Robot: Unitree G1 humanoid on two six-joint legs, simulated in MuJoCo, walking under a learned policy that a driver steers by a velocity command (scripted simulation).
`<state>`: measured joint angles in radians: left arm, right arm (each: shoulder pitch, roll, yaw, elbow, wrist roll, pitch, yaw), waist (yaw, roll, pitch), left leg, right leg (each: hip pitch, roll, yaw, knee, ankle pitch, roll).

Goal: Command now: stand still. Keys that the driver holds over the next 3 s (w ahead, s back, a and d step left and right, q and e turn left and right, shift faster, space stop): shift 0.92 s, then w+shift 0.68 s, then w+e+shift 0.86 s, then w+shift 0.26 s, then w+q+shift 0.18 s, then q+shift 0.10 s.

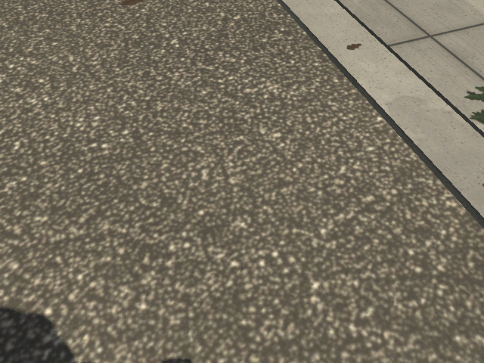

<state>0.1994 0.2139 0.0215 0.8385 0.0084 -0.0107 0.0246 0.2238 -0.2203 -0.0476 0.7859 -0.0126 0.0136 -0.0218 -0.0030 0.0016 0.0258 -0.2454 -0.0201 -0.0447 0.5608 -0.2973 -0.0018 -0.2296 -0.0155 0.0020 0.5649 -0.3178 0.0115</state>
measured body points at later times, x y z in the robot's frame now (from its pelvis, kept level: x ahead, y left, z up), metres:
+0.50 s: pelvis +0.00 -0.01 +0.00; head +0.01 -0.01 +0.45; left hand +0.06 +0.24 -0.14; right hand +0.06 -0.26 -0.14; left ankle +0.00 +0.12 -0.73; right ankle -0.01 -0.13 -0.73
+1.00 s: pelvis +0.01 -0.01 +0.00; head +0.01 -0.01 +0.45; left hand +0.02 +0.23 -0.15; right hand +0.02 -0.25 -0.15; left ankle +0.00 +0.12 -0.73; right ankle -0.01 -0.13 -0.73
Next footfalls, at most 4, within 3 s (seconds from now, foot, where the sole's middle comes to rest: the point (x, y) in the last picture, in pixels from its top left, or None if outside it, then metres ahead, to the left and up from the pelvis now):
1.22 left None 0.08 0.15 -0.77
1.64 right None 0.51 -0.06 -0.77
2.10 left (237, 226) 0.97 0.05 -0.77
2.56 right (342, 174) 1.21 -0.34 -0.77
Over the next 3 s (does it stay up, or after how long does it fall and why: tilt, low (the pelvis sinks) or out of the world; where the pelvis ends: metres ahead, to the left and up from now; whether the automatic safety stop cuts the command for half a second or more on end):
stays up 1.40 -0.47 -0.01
